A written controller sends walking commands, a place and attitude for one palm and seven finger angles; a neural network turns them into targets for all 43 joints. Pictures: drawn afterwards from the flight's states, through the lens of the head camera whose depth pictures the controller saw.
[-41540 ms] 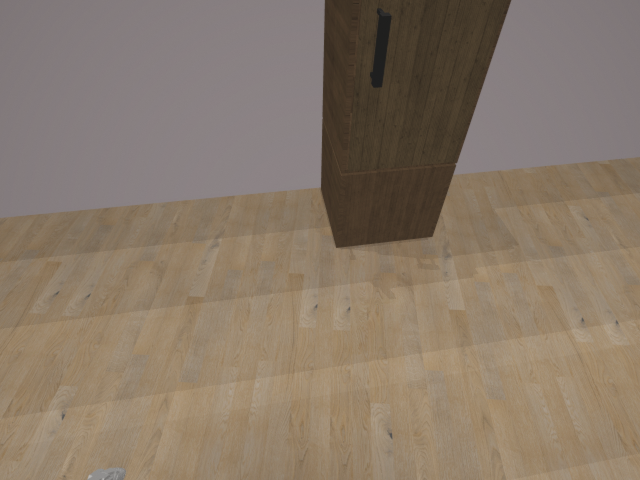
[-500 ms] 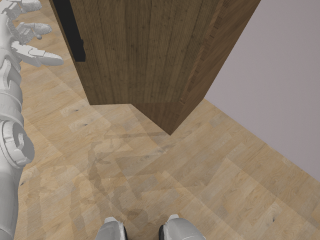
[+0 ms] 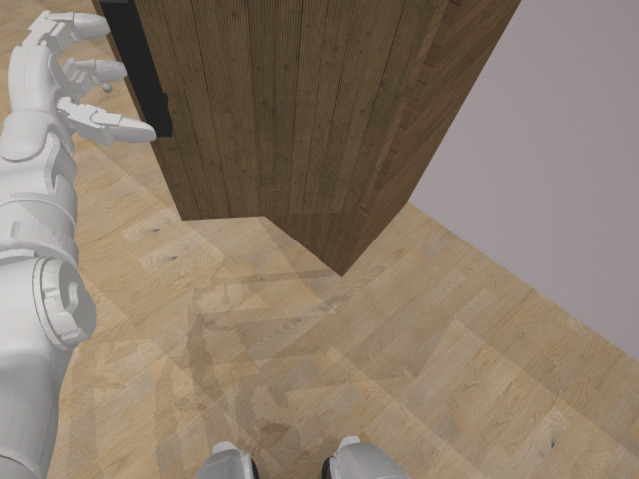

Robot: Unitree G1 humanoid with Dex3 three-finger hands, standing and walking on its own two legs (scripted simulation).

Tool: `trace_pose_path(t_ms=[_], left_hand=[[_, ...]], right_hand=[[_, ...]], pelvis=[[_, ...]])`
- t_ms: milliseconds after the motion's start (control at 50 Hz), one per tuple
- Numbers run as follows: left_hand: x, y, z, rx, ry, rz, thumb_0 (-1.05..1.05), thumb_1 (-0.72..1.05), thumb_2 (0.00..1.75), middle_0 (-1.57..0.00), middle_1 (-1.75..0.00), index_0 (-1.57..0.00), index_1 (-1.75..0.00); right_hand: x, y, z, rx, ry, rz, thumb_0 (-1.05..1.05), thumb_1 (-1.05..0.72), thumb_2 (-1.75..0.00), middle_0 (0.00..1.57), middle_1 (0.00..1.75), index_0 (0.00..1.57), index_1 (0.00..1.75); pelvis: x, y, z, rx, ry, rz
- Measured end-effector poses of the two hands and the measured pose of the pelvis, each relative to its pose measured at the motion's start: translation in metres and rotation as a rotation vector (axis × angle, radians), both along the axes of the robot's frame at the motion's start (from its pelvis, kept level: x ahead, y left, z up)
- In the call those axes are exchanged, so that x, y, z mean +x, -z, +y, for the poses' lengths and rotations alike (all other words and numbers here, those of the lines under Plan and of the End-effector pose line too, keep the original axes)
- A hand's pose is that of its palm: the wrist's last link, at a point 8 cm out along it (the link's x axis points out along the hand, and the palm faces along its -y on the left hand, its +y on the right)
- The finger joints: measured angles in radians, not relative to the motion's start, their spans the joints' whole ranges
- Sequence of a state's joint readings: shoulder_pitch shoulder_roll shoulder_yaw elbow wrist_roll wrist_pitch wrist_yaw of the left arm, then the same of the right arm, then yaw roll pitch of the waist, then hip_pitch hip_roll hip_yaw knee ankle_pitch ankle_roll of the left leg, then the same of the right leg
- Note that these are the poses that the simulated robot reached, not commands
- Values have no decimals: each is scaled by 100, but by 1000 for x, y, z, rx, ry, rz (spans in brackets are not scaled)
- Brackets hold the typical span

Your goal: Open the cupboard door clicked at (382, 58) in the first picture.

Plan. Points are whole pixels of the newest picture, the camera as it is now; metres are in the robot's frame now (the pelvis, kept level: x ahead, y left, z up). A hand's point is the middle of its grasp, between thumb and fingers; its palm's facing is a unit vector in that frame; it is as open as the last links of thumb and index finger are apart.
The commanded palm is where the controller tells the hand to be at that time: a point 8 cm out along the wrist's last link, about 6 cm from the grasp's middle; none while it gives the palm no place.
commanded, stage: slide the fingers in behind the handle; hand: left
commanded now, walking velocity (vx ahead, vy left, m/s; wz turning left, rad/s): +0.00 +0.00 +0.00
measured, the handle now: (144, 61) +0.60 +0.14 +0.12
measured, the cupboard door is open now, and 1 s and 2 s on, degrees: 47 47 47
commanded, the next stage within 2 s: close the thumb around the handle in 1.20 s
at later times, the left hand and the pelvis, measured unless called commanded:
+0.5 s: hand (146, 89) +0.55 +0.13 +0.12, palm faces -0.01 -1.00 +0.00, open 14.0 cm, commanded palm +0.53 +0.18 +0.12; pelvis +0.00 -0.01 +0.00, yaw +1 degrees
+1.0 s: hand (166, 91) +0.54 +0.11 +0.12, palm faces +0.01 -1.00 -0.01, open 14.1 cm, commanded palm +0.52 +0.15 +0.12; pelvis +0.00 -0.02 +0.00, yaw +1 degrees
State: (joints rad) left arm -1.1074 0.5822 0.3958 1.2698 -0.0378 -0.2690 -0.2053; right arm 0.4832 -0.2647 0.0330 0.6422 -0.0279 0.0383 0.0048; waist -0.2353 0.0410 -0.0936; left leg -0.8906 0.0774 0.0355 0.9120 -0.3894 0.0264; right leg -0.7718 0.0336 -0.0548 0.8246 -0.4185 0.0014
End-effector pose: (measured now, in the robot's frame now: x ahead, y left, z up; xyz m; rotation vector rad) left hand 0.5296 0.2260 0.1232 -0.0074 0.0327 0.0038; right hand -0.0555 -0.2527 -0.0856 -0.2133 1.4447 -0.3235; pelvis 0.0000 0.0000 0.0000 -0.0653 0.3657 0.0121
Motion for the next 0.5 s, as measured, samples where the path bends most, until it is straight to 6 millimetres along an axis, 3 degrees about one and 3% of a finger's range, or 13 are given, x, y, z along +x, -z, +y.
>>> trace_pose_path(t_ms=[240, 500], left_hand=[[-5, 2, -17, -3, 15, 1, -1, -51, 30, -30, -120, -30, -120], [-1, 2, -40, 11, 13, -3, -1, -50, 30, -30, -120, -30, -120]], right_hand=[[33, 6, -9, 2, -53, -65, 0, -91, -90, 20, 30, 20, 30], [15, 8, -13, 18, -24, -29, 0, -91, -90, 20, 30, 20, 30]], pelvis=[[1, 1, -3, 4, -17, -9], [0, 2, -9, 13, -10, -5]])
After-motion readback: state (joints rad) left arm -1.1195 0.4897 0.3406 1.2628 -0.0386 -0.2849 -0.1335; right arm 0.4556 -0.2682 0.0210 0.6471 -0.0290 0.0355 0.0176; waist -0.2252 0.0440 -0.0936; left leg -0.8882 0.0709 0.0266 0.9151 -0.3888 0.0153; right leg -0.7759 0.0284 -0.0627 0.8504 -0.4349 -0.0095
